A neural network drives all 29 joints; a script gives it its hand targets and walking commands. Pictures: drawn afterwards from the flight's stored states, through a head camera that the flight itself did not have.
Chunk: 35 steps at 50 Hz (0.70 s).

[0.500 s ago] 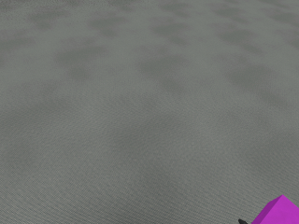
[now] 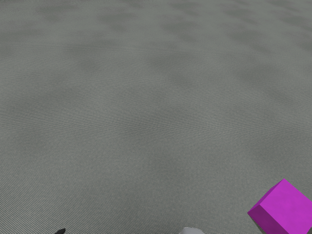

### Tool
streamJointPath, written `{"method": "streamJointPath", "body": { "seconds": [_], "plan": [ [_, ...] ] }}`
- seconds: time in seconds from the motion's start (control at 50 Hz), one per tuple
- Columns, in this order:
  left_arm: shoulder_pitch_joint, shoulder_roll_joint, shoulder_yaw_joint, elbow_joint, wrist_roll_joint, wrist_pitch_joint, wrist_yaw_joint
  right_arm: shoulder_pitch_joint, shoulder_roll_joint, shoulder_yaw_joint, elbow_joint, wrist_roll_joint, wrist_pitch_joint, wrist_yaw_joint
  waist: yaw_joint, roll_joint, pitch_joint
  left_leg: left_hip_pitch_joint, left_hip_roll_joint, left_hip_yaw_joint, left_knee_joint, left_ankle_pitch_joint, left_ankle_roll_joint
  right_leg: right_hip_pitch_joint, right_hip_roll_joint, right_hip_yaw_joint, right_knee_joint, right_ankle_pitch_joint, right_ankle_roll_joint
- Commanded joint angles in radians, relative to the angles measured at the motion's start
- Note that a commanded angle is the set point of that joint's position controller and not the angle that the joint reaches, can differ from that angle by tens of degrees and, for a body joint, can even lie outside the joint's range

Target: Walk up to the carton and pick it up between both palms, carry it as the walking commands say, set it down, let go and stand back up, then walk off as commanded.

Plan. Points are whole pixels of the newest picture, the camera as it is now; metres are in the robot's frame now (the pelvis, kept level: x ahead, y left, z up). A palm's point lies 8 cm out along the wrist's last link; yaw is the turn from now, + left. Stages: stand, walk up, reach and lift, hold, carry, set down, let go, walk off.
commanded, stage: walk off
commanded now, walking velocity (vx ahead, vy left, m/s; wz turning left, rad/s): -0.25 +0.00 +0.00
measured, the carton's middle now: (282, 211) +0.38 -0.78 -0.67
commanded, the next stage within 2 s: stand in 0.92 s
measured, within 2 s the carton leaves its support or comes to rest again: neither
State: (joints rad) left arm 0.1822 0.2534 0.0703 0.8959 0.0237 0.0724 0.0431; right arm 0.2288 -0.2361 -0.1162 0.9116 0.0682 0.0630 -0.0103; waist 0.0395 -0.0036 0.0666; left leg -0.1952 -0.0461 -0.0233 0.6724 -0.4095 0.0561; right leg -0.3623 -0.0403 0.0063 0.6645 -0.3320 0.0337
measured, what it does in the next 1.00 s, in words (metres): walks backwards: right foot, then left foot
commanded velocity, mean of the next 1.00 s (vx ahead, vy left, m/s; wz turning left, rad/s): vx -0.23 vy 0.00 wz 0.00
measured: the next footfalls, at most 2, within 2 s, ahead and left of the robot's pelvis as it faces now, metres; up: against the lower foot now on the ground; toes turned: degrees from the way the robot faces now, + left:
right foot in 0.44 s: -0.12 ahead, -0.10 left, +0.00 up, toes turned -2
left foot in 0.80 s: -0.36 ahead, +0.11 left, +0.00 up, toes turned -3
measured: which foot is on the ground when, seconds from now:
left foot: down 0.00-0.44, up 0.46-0.78, down 0.80-1.00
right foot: up 0.00-0.42, down 0.44-0.80, up 0.82-1.00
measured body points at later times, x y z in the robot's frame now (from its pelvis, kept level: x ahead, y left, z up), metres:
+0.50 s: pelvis -0.20 +0.00 +0.00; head -0.18 +0.00 +0.45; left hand -0.15 +0.28 -0.13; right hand -0.14 -0.27 -0.13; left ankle -0.04 +0.08 -0.70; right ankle -0.16 -0.10 -0.72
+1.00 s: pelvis -0.39 +0.09 +0.02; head -0.38 +0.13 +0.46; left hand -0.33 +0.34 -0.15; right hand -0.35 -0.20 -0.10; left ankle -0.40 +0.12 -0.72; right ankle -0.37 -0.11 -0.63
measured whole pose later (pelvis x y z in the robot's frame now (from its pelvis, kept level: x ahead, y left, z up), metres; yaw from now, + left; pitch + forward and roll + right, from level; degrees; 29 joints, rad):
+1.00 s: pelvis -0.39 +0.09 +0.02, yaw -3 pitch -6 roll -3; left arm 0.23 0.25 0.07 0.90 0.03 0.11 0.04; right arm 0.25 -0.23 -0.12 0.89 0.07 0.08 -0.02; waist 0.04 -0.03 0.13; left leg -0.12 -0.07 0.03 0.52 -0.31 0.11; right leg -0.45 0.07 0.18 1.10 -0.38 0.02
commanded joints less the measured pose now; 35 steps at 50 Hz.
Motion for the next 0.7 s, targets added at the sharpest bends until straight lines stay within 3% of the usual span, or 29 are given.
{"method": "streamJointPath", "body": {
  "seconds": [0.0, 0.02, 0.06, 0.08, 0.1, 0.14, 0.16, 0.18, 0.22, 0.24, 0.26, 0.28, 0.3, 0.34, 0.36, 0.38, 0.4, 0.42, 0.44, 0.46, 0.48, 0.5, 0.52, 0.56, 0.58, 0.6, 0.62, 0.64, 0.68],
  "plan": [
    [-0.03, 0.077, 0.01, -0.047, -0.012, 0.021, 0.012, 0.033, -0.181, 0.007, -0.066, -0.115, -0.013, -0.03, -0.048, 0.069, 0.134, -0.375, 0.406, -0.322, -0.483, 0.253, 0.139, -0.03, 0.109, 0.16, 0.562, -0.26, 0.002],
    [-0.08, 0.096, 0.021, -0.068, -0.013, 0.023, -0.002, -0.002, -0.167, 0.015, -0.076, -0.103, -0.011, -0.026, -0.08, 0.111, 0.181, -0.435, 0.351, -0.284, -0.517, 0.129, 0.125, -0.021, 0.118, 0.149, 0.635, -0.213, 0.007],
    [0.08, 0.13, 0.044, -0.02, -0.014, 0.027, -0.004, -0.122, -0.155, 0.019, -0.091, -0.109, -0.02, -0.027, 0.039, 0.142, 0.155, -0.318, 0.243, -0.225, -0.451, 0.073, 0.039, -0.103, 0.103, 0.19, 0.575, -0.093, -0.005],
    [0.049, 0.133, 0.052, -0.021, 0.011, 0.015, -0.014, -0.148, -0.148, 0.009, -0.119, -0.097, -0.024, -0.033, 0.004, 0.105, 0.101, -0.202, 0.286, -0.263, -0.462, 0.255, 0.088, -0.098, 0.125, 0.159, 0.666, -0.121, 0.001],
    [0.026, 0.138, 0.056, -0.028, 0.0, 0.012, 0.001, -0.095, -0.172, 0.009, -0.127, -0.091, -0.03, -0.03, 0.015, 0.007, 0.101, -0.168, 0.295, -0.263, -0.414, 0.434, 0.058, -0.104, 0.111, 0.169, 0.631, -0.144, 0.007],
    [0.039, 0.123, 0.06, -0.024, -0.002, 0.019, 0.002, -0.038, -0.166, -0.003, -0.109, -0.095, -0.055, -0.021, -0.033, 0.009, -0.067, 0.135, 0.311, -0.3, -0.374, 0.51, 0.031, -0.135, 0.091, 0.155, 0.493, -0.164, 0.014],
    [0.009, 0.095, 0.044, -0.042, -0.014, 0.011, -0.003, 0.037, -0.154, 0.001, -0.089, -0.093, -0.054, -0.024, -0.045, 0.109, -0.075, 0.171, 0.334, -0.32, -0.357, 0.651, 0.116, -0.139, 0.067, 0.113, 0.409, -0.203, 0.017],
    [0.062, 0.099, 0.04, -0.009, -0.023, 0.014, -0.002, 0.081, -0.118, 0.008, -0.081, -0.088, -0.058, -0.021, -0.063, 0.09, -0.141, 0.235, 0.371, -0.362, -0.351, 0.677, 0.151, -0.124, 0.069, 0.105, 0.376, -0.217, 0.035],
    [0.06, 0.078, 0.035, -0.028, -0.038, 0.019, 0.008, 0.088, -0.125, 0.005, -0.065, -0.109, -0.031, -0.027, -0.063, 0.169, -0.142, 0.166, 0.323, -0.346, -0.41, 0.479, 0.123, -0.02, 0.05, 0.05, 0.183, -0.202, 0.039],
    [0.021, 0.121, 0.043, -0.042, -0.026, 0.024, 0.015, 0.025, -0.09, 0.01, -0.092, -0.107, -0.032, -0.025, -0.055, 0.148, -0.062, 0.109, 0.302, -0.311, -0.406, 0.493, 0.113, -0.057, 0.037, 0.043, 0.185, -0.176, 0.033],
    [0.073, 0.079, 0.031, -0.022, -0.042, 0.02, 0.0, 0.024, -0.104, 0.01, -0.07, -0.109, -0.016, -0.02, -0.022, 0.194, -0.113, 0.041, 0.271, -0.274, -0.452, 0.352, 0.101, 0.075, 0.04, 0.036, 0.136, -0.184, 0.017],
    [0.075, 0.099, 0.033, -0.016, -0.036, 0.03, 0.005, 0.02, -0.163, -0.009, -0.078, -0.117, -0.02, -0.025, -0.033, 0.2, -0.136, 0.074, 0.262, -0.262, -0.499, 0.169, 0.065, 0.085, 0.056, 0.011, 0.062, -0.172, 0.018],
    [0.104, 0.063, 0.019, -0.011, -0.051, 0.03, 0.0, 0.033, -0.144, -0.009, -0.075, -0.109, -0.022, -0.021, -0.035, 0.266, -0.156, 0.103, 0.259, -0.257, -0.467, 0.182, 0.077, 0.077, 0.049, -0.009, -0.01, -0.165, 0.014],
    [0.233, 0.071, 0.024, 0.034, -0.023, 0.016, -0.001, 0.026, -0.114, 0.0, -0.08, -0.105, -0.008, -0.026, -0.009, 0.174, -0.113, -0.07, 0.338, -0.3, -0.494, 0.138, 0.081, 0.179, 0.017, 0.006, -0.017, -0.112, -0.029],
    [0.274, 0.073, 0.031, 0.043, -0.036, 0.02, -0.011, 0.02, -0.124, -0.007, -0.074, -0.12, 0.0, -0.025, 0.024, 0.199, -0.067, -0.163, 0.307, -0.268, -0.491, 0.003, 0.045, 0.238, -0.018, 0.026, -0.102, -0.022, -0.044],
    [0.253, 0.089, 0.032, 0.009, -0.012, 0.014, -0.001, 0.005, -0.09, -0.001, -0.093, -0.096, 0.023, -0.032, 0.02, 0.118, 0.041, -0.304, 0.245, -0.233, -0.486, -0.12, 0.0, 0.214, -0.005, 0.013, -0.161, -0.004, -0.046],
    [0.241, 0.054, 0.026, 0.011, -0.006, 0.013, -0.006, -0.036, -0.145, -0.014, -0.108, -0.1, 0.025, -0.041, 0.026, 0.081, 0.056, -0.369, 0.227, -0.203, -0.477, -0.121, -0.041, 0.243, 0.005, 0.013, -0.196, -0.018, -0.093],
    [0.278, 0.153, 0.04, -0.015, 0.02, 0.007, -0.008, -0.036, -0.108, 0.001, -0.12, -0.105, 0.027, -0.04, 0.063, -0.025, 0.051, -0.438, 0.163, -0.127, -0.283, -0.164, -0.056, 0.225, -0.131, 0.242, -0.354, -0.142, -0.11],
    [0.185, 0.205, 0.031, -0.062, 0.032, -0.003, 0.005, 0.021, -0.066, -0.009, -0.119, -0.082, 0.023, -0.04, 0.012, -0.325, 0.009, -0.351, -0.062, 0.033, 0.152, -0.193, -0.088, -0.01, -0.408, 0.579, -0.603, -0.36, -0.206],
    [0.019, 0.185, 0.024, -0.113, 0.033, -0.003, 0.003, 0.029, -0.147, -0.032, -0.119, -0.121, 0.02, -0.026, -0.028, -0.2, 0.066, -0.304, -0.094, -0.109, 0.398, -0.176, -0.082, -0.225, -0.392, 0.489, -0.592, -0.399, -0.19],
    [-0.057, 0.231, 0.048, -0.12, 0.051, -0.004, 0.006, 0.018, -0.201, -0.05, -0.097, -0.132, 0.019, -0.011, -0.035, -0.247, 0.053, -0.17, -0.121, -0.076, 0.696, -0.161, -0.081, -0.48, -0.326, 0.387, -0.632, -0.408, -0.208],
    [-0.141, 0.152, 0.013, -0.121, 0.041, -0.014, 0.008, 0.011, -0.159, -0.043, -0.104, -0.117, 0.02, 0.003, -0.1, -0.118, 0.077, -0.062, -0.076, -0.115, 0.738, -0.074, -0.069, -0.528, -0.23, 0.262, -0.551, -0.263, -0.18],
    [-0.194, 0.139, 0.013, -0.118, 0.034, -0.016, 0.006, 0.065, -0.182, -0.043, -0.094, -0.102, 0.019, 0.007, -0.121, -0.035, 0.038, -0.125, -0.083, -0.086, 0.78, -0.012, -0.065, -0.42, -0.182, 0.217, -0.508, -0.113, -0.155],
    [-0.286, 0.189, 0.027, -0.155, 0.021, 0.008, 0.012, 0.103, -0.164, -0.041, -0.066, -0.102, 0.022, -0.012, -0.141, -0.15, 0.111, -0.155, -0.063, -0.018, 0.854, -0.009, -0.069, -0.386, -0.173, 0.097, -0.471, -0.012, -0.143],
    [-0.148, 0.126, 0.02, -0.131, 0.013, -0.004, 0.007, 0.052, -0.155, -0.041, -0.067, -0.111, 0.016, -0.006, -0.063, -0.09, 0.065, -0.256, -0.043, -0.033, 0.764, -0.026, -0.071, -0.169, -0.191, 0.212, -0.451, -0.008, -0.171],
    [-0.074, 0.117, 0.032, -0.104, 0.004, -0.001, 0.009, 0.073, -0.137, -0.035, -0.071, -0.105, 0.014, -0.008, -0.044, -0.061, 0.059, -0.234, -0.021, -0.037, 0.778, -0.012, -0.084, -0.147, -0.205, 0.22, -0.445, 0.01, -0.171],
    [-0.012, 0.109, 0.018, -0.102, -0.007, -0.008, -0.005, 0.01, -0.142, -0.032, -0.082, -0.106, 0.009, -0.006, 0.014, -0.054, 0.025, -0.261, -0.04, -0.048, 0.737, -0.042, -0.084, -0.056, -0.229, 0.304, -0.468, -0.049, -0.193],
    [0.012, 0.179, 0.05, -0.073, -0.005, -0.002, 0.003, 0.03, -0.185, -0.033, -0.074, -0.099, 0.017, -0.004, 0.021, -0.095, 0.015, -0.216, -0.016, -0.016, 0.625, -0.069, -0.095, 0.008, -0.279, 0.382, -0.515, -0.136, -0.168],
    [0.002, 0.16, 0.025, -0.042, 0.006, 0.01, 0.023, 0.077, -0.121, -0.02, -0.049, -0.089, 0.023, -0.01, 0.003, -0.192, -0.025, -0.099, 0.024, -0.009, 0.281, -0.153, -0.088, 0.081, -0.249, 0.354, -0.523, -0.061, -0.163]
  ]
}}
